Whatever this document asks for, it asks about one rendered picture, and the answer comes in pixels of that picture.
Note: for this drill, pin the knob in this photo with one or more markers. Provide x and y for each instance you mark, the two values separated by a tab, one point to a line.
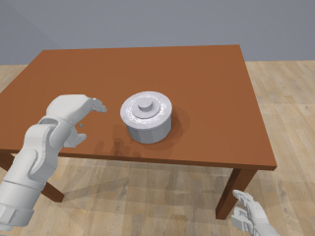
145	103

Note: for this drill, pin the lid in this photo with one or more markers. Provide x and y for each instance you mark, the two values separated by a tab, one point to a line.
145	120

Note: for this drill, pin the right robot forearm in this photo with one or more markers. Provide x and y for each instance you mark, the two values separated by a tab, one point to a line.
264	229

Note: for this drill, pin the pot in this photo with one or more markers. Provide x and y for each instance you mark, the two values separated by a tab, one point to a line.
151	136

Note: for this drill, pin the robot left hand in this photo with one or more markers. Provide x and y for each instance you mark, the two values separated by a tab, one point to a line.
73	108

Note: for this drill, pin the left robot forearm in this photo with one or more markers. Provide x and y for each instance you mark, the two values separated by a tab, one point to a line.
31	168

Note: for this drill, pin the table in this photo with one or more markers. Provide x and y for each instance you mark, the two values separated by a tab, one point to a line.
215	118

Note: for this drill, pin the robot right hand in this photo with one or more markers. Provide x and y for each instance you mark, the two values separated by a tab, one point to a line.
245	220

